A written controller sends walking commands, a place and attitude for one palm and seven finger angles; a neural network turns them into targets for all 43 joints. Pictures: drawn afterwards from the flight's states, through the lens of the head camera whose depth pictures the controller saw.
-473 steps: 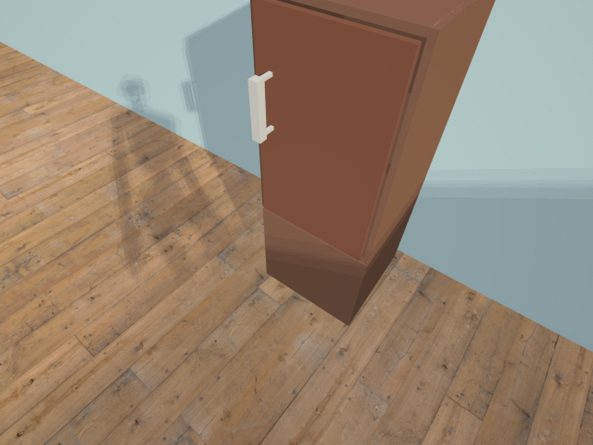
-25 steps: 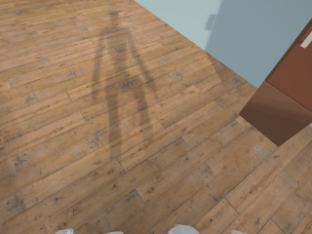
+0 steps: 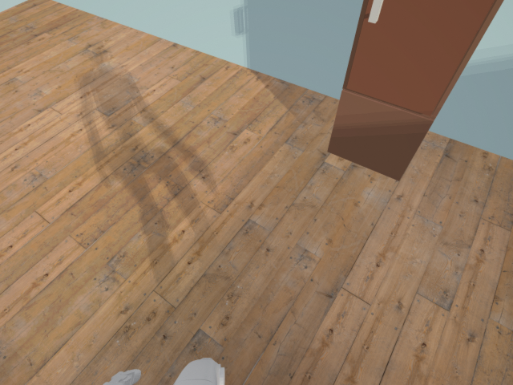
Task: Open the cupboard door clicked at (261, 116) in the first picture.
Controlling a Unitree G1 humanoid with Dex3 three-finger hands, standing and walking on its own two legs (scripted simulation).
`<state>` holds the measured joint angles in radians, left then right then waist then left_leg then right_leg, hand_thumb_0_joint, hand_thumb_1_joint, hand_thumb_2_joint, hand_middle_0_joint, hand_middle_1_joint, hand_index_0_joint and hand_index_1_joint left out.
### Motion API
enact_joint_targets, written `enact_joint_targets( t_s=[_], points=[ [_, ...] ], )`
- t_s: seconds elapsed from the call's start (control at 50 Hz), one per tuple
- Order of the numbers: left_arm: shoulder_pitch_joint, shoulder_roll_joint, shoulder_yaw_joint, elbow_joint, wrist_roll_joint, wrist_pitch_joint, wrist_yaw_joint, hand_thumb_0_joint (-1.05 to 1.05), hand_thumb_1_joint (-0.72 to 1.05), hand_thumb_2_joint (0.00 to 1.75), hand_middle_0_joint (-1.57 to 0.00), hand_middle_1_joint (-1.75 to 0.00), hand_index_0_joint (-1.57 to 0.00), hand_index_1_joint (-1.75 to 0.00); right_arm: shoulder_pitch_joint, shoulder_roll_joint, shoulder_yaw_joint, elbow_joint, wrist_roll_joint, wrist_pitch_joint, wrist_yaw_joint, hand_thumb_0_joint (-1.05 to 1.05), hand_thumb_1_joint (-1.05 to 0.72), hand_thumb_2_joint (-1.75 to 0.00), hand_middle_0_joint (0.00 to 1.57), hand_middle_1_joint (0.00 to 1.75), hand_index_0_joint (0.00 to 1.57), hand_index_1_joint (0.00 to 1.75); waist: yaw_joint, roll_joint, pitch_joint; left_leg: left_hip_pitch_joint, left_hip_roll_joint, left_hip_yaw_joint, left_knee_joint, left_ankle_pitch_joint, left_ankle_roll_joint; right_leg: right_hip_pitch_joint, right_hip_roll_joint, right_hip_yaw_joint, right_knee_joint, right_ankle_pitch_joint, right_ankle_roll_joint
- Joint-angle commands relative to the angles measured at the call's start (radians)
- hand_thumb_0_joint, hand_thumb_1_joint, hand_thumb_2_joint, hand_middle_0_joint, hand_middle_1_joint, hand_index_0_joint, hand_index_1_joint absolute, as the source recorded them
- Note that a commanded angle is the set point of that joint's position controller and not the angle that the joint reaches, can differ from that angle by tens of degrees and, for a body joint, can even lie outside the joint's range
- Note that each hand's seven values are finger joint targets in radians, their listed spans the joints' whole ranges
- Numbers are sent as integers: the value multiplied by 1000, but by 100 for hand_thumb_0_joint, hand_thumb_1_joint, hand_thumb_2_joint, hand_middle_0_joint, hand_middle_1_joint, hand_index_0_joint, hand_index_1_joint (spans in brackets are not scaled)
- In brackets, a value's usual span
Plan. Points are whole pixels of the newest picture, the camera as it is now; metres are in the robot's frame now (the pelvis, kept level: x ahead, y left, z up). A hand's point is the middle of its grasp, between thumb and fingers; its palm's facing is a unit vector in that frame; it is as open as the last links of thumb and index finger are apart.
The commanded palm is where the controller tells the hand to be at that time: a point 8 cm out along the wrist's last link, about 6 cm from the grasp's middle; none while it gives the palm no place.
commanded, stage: turn to face it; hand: left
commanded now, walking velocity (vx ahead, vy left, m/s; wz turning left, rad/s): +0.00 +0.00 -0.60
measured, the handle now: out of the picture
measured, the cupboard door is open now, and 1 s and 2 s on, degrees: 0 0 0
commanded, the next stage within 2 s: take the last steps up to it in 0.72 s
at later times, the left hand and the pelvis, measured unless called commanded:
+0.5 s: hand (150, 358) +0.18 +0.21 -0.17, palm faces -0.27 -0.94 -0.22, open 7.4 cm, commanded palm none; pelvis +0.02 +0.03 +0.00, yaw -17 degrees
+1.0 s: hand (189, 358) +0.18 +0.14 -0.19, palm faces -0.40 -0.90 -0.15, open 7.4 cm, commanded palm none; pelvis +0.05 +0.01 -0.01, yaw -25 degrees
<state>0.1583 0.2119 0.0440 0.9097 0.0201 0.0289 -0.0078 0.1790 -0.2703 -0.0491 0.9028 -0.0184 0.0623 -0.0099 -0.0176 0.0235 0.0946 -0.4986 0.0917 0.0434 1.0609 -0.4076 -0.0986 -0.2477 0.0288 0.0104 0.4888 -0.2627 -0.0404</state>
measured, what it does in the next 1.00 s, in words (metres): steps on the spot, turning right: left foot, then right foot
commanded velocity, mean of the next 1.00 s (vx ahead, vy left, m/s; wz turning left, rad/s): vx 0.06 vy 0.01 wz -0.34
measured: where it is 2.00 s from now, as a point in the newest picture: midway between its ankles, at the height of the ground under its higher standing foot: (296, 340)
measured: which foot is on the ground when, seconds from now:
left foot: up 0.00-0.20, down 0.22-0.60, up 0.62-0.94, down 0.96-1.00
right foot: down 0.00-0.22, up 0.24-0.58, down 0.60-0.98, up 1.00-1.00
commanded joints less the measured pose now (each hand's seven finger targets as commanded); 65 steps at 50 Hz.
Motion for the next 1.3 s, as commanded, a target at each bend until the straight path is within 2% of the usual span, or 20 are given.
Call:
enact_joint_targets(
  t_s=[0.0,0.14,0.16,0.18,0.2,0.32,0.48,0.54,0.58,0.6,0.62,0.7,0.84,0.9,0.92,0.94,0.96,0.98,1.1,1.28],
  points=[
    [43,216,62,-60,0,-17,13,0,90,90,-20,-30,-20,-30,-35,-78,-20,-95,3,-28,-8,0,-90,-90,20,30,20,30,35,-149,-139,-58,-12,-25,-98,5,-7,153,-247,283,-133,424,-161],
    [-18,225,72,-67,-4,-2,12,0,90,90,-20,-30,-20,-30,66,-75,-16,-82,15,-51,-23,0,-90,-90,20,30,20,30,-21,-152,-171,252,-62,-11,-569,164,18,34,-183,339,-5,421,-86],
    [-18,192,64,-77,-12,3,10,0,90,90,-20,-30,-20,-30,93,-111,-21,-75,11,-60,-27,0,-90,-90,20,30,20,30,-28,-85,-179,387,7,-63,-684,228,42,-78,-116,295,60,305,-36],
    [25,128,54,-91,-19,7,1,0,90,90,-20,-30,-20,-30,107,-202,-35,-79,-4,-66,-28,0,-90,-90,20,30,20,30,-20,174,-203,512,233,-280,-731,364,127,-247,25,169,228,-26,24],
    [15,123,51,-111,-12,5,-5,0,90,90,-20,-30,-20,-30,129,-240,-40,-97,-8,-59,-28,0,-90,-90,20,30,20,30,-29,260,-179,449,398,-377,-759,466,234,-283,38,37,451,-372,54],
    [-8,119,60,-70,-4,26,-31,0,90,90,-20,-30,-20,-30,38,-146,-17,-110,-11,-65,-37,0,-90,-90,20,30,20,30,10,147,-115,391,245,-80,-708,616,223,-290,-53,-7,656,-202,100],
    [-60,80,35,-78,-3,18,-28,0,90,90,-20,-30,-20,-30,106,-178,-46,-42,-13,-54,-19,0,-90,-90,20,30,20,30,-27,203,-141,413,261,11,-632,652,219,-121,-27,-103,264,-185,75],
    [41,118,40,-45,-1,4,-21,0,90,90,-20,-30,-20,-30,85,-172,-48,-34,-2,-49,-13,0,-90,-90,20,30,20,30,34,136,-159,288,213,65,-501,514,137,124,-35,-91,-56,87,46],
    [147,284,68,-4,9,-15,3,0,90,90,-20,-30,-20,-30,21,-51,-20,-90,10,-46,-5,0,-90,-90,20,30,20,30,90,-304,-158,-78,-8,139,-144,-235,30,314,-409,341,-150,559,-123],
    [170,283,63,0,-3,-14,12,0,90,90,-20,-30,-20,-30,-20,-71,-16,-91,7,-32,-18,0,-90,-90,20,30,20,30,103,-221,-146,-103,-3,2,-18,-240,35,258,-420,330,-138,670,-179],
    [131,256,69,4,0,-16,25,0,90,90,-20,-30,-20,-30,-7,-64,-18,-77,9,-28,-24,0,-90,-90,20,30,20,30,73,-314,-152,-132,2,-23,54,-217,33,255,-390,344,-128,686,-188],
    [1,173,36,-33,-2,-21,25,0,90,90,-20,-30,-20,-30,62,-62,-17,-4,2,-21,-8,0,-90,-90,20,30,20,30,1,-196,-139,-32,5,-23,60,-9,18,124,-259,139,-138,511,-133],
    [42,182,48,3,8,-25,24,0,90,90,-20,-30,-20,-30,58,-24,-4,0,1,-42,-7,0,-90,-90,20,30,20,30,24,-153,-123,74,-30,12,-283,-11,29,121,-273,227,-170,270,-165],
    [23,163,43,19,-3,-28,14,0,90,90,-20,-30,-20,-30,173,-24,5,40,-6,-72,-6,0,-90,-90,20,30,20,30,-15,-153,-120,302,-58,52,-575,140,49,9,-208,206,-137,-68,-107],
    [27,125,35,20,-3,-27,10,0,90,90,-20,-30,-20,-30,221,-52,2,56,-7,-86,-6,0,-90,-90,20,30,20,30,-34,-41,-118,416,-23,-28,-678,115,70,-101,-144,168,-45,-191,-67],
    [44,58,24,2,-8,-23,1,0,90,90,-20,-30,-20,-30,280,-133,-14,70,-21,-95,-11,0,-90,-90,20,30,20,30,-49,215,-89,488,163,-273,-771,-14,151,-265,-16,48,154,-270,-15],
    [5,37,16,-29,-5,-30,-2,0,90,90,-20,-30,-20,-30,330,-183,-24,62,-26,-87,-18,0,-90,-90,20,30,20,30,-73,270,-48,434,320,-489,-888,-154,249,-337,26,-43,335,-333,9],
    [-31,60,23,-22,10,-26,0,0,90,90,-20,-30,-20,-30,318,-162,-20,69,-24,-90,-21,0,-90,-90,20,30,20,30,-69,268,-21,384,321,-515,-936,-199,254,-363,-10,11,489,-296,5],
    [1,30,14,39,8,-40,-21,0,90,90,-20,-30,-20,-30,292,-48,9,95,-7,-124,-28,0,-90,-90,20,30,20,30,-14,98,-42,451,180,-163,-870,332,244,-333,-77,-26,499,-72,33],
    [-51,-4,8,41,6,-52,-19,0,90,90,-20,-30,-20,-30,325,-38,-6,170,-11,-112,-16,0,-90,-90,20,30,20,30,-8,105,24,359,177,-79,-816,303,257,-128,-60,-117,159,-30,34]
  ],
)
